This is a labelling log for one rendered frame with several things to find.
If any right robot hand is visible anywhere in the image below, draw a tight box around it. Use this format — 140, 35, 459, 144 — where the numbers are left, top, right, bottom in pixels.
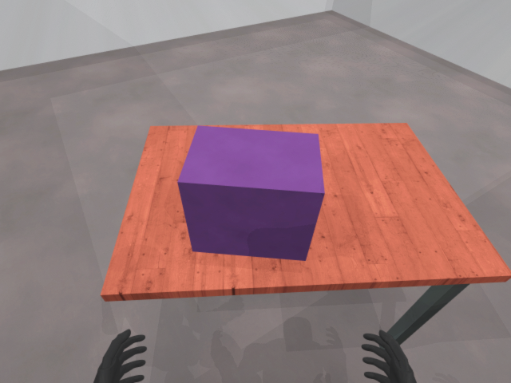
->
362, 330, 417, 383

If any left robot hand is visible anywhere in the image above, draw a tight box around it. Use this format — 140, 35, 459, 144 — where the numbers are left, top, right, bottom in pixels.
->
93, 329, 147, 383

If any table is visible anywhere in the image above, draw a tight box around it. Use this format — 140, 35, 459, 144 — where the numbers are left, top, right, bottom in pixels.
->
101, 123, 511, 349

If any carton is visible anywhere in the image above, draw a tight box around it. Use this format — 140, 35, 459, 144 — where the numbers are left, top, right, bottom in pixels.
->
177, 125, 325, 261

